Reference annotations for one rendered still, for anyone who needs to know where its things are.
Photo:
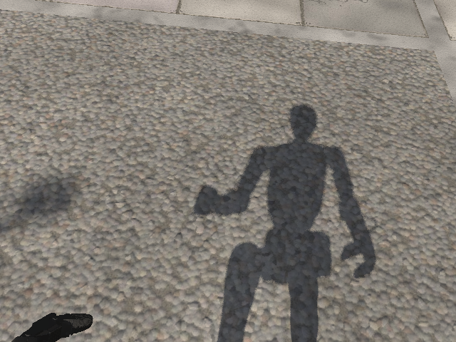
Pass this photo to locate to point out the robot left hand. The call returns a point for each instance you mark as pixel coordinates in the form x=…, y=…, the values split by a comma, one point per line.
x=51, y=327

